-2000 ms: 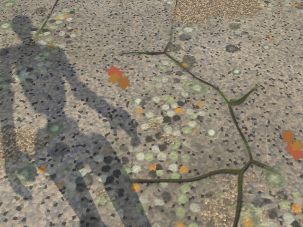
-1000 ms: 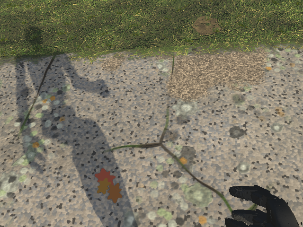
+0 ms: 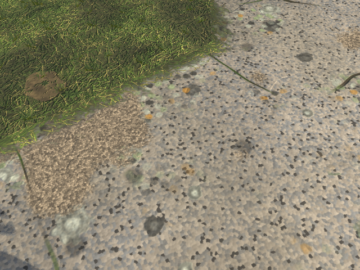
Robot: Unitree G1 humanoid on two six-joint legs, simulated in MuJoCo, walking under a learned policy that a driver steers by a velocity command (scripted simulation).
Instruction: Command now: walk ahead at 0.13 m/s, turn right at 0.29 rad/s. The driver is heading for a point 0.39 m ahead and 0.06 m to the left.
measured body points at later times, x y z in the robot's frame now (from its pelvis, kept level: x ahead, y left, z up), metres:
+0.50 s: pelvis +0.14 -0.03 +0.01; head +0.16 -0.04 +0.46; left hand +0.34 +0.21 -0.07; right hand +0.15 -0.31 -0.13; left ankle +0.04 +0.13 -0.67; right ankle +0.15 -0.14 -0.73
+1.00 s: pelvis +0.32 -0.01 +0.00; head +0.36 +0.00 +0.45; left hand +0.39 +0.27 -0.13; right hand +0.51 -0.24 -0.10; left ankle +0.42 +0.09 -0.73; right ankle +0.24 -0.16 -0.67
